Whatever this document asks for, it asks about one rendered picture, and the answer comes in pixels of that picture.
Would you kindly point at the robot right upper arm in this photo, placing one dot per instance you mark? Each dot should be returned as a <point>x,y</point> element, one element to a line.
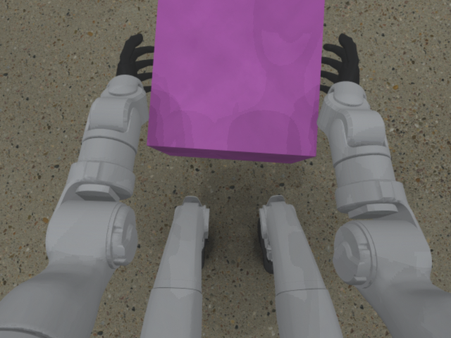
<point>389,263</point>

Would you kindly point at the left robot forearm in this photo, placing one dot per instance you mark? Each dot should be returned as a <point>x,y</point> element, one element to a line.
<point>104,170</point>

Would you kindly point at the right robot hand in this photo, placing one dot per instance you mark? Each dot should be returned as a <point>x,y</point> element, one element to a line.
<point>348,69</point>

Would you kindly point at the right robot foot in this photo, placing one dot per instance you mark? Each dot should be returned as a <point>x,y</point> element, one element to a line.
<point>268,265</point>

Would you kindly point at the right robot forearm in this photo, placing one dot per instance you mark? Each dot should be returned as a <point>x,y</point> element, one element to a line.
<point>366,182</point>

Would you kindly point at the left robot hand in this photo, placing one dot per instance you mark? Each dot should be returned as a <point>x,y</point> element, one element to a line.
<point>128,64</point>

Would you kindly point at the left robot foot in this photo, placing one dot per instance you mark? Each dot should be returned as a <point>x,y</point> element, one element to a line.
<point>205,241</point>

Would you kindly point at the carton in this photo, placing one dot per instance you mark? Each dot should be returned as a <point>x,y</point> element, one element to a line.
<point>237,79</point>

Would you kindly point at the robot foot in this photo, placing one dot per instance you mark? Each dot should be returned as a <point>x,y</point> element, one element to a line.
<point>205,241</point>
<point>268,265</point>

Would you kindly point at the robot left upper arm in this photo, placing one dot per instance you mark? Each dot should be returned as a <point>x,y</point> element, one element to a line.
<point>87,242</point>

